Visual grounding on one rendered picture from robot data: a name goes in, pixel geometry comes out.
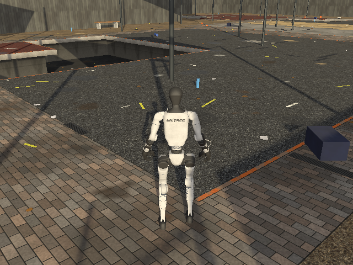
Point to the left robot foot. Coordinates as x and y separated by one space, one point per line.
162 224

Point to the robot left hand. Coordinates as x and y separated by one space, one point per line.
144 154

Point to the right robot forearm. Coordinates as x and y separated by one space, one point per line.
203 144

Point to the right robot upper arm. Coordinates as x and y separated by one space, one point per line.
196 125

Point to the robot head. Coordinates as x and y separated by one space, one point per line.
175 95

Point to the left robot upper arm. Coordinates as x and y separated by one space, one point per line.
155 125

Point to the left robot forearm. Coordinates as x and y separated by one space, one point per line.
148 144

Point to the robot right hand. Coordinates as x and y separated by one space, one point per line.
208 154

